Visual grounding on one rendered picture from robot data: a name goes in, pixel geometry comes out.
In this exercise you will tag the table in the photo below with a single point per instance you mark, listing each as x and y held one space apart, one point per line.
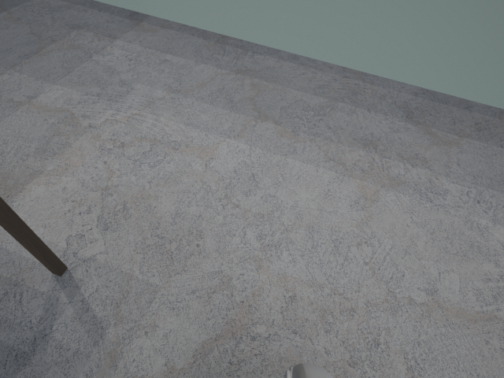
15 226

